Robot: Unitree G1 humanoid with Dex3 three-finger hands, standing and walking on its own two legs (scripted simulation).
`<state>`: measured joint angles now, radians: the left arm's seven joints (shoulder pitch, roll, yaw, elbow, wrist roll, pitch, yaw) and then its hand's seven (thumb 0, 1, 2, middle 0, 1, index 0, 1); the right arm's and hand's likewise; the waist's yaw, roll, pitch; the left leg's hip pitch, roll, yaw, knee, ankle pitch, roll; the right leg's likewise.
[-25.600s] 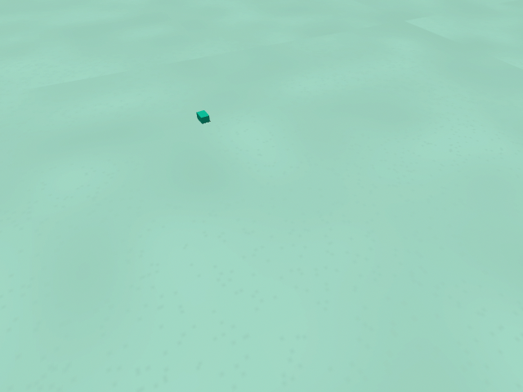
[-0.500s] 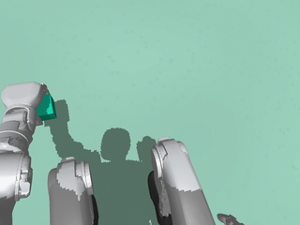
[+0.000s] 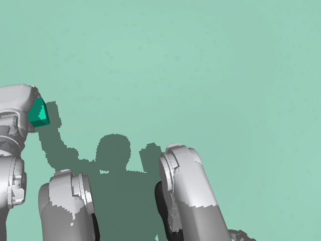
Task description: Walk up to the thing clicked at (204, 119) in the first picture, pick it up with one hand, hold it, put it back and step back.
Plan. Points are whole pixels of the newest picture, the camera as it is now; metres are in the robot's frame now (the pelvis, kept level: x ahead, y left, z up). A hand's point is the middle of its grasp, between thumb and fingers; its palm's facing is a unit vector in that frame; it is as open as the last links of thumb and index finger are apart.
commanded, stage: lower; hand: left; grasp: from above
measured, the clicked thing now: (27, 114) +0.49 +0.24 -0.20
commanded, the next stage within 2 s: rest in 0.24 s
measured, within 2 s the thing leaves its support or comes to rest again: rests again in 1.32 s
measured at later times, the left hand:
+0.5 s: hand (32, 118) +0.48 +0.24 -0.23, palm faces -0.46 -0.08 -0.89, open 9.0 cm
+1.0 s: hand (35, 121) +0.49 +0.24 -0.27, palm faces -0.45 -0.11 -0.88, open 9.0 cm
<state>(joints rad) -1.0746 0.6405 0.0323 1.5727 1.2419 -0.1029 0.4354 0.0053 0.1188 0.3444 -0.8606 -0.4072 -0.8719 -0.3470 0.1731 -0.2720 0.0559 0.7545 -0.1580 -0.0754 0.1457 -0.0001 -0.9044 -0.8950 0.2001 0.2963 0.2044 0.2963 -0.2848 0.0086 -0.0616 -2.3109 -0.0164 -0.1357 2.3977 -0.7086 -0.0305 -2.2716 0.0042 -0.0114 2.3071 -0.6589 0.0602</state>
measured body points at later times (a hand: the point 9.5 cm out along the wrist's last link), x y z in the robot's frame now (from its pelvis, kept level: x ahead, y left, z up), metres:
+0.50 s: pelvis +0.00 +0.00 -0.02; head +0.27 +0.07 +0.33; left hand +0.50 +0.24 -0.18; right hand +0.01 -0.27 -0.11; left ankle +0.07 +0.13 -0.30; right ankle +0.10 -0.14 -0.30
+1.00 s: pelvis +0.00 +0.01 -0.03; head +0.28 +0.09 +0.31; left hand +0.51 +0.24 -0.21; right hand +0.00 -0.25 -0.10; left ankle +0.07 +0.13 -0.30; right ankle +0.10 -0.14 -0.30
